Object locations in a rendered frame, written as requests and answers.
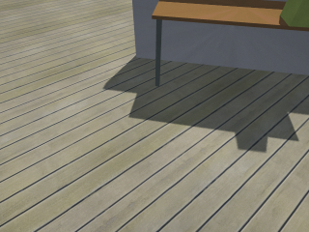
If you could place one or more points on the table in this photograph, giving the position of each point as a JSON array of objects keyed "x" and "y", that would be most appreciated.
[{"x": 248, "y": 13}]

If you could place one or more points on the carton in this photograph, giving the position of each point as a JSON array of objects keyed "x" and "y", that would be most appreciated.
[{"x": 296, "y": 13}]

